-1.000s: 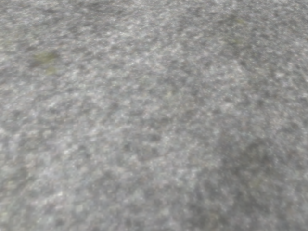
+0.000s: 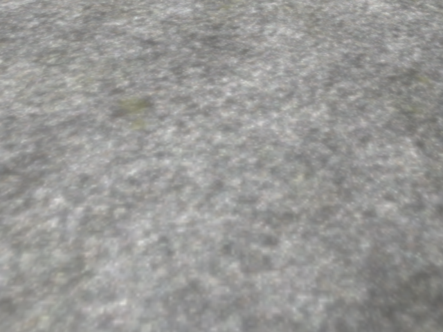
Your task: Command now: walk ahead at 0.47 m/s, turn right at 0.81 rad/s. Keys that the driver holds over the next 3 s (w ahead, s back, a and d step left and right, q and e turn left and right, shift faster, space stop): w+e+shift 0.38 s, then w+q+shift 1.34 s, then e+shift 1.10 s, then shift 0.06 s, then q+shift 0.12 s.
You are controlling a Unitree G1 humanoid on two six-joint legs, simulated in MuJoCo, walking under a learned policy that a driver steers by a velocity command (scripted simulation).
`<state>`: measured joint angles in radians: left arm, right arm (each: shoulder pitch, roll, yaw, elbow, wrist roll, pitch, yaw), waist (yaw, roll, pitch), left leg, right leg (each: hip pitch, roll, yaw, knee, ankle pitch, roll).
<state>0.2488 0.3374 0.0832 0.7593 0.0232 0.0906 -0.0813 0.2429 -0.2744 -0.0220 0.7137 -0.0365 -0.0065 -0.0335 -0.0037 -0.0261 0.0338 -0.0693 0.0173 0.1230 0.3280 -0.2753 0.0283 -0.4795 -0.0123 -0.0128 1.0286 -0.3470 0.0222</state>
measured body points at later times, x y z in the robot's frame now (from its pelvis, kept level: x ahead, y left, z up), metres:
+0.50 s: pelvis +0.26 -0.19 -0.02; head +0.28 -0.21 +0.43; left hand +0.45 +0.03 -0.13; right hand +0.25 -0.47 -0.14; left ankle +0.31 +0.00 -0.65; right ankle +0.22 -0.21 -0.75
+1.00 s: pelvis +0.67 -0.37 -0.02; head +0.68 -0.39 +0.43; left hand +0.94 -0.21 -0.06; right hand +0.57 -0.64 -0.15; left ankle +0.64 -0.34 -0.75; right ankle +0.73 -0.58 -0.66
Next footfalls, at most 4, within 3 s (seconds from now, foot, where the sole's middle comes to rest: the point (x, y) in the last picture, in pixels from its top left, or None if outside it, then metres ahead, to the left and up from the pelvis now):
0.32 right None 0.26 -0.22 -0.78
0.80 left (332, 270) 0.68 -0.35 -0.78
1.18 right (387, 186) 1.03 -0.62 -0.78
1.64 left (298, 122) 1.37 -0.33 -0.78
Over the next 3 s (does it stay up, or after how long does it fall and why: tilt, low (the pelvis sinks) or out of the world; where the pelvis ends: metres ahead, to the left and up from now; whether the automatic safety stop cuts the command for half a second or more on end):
stays up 1.66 -0.14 0.00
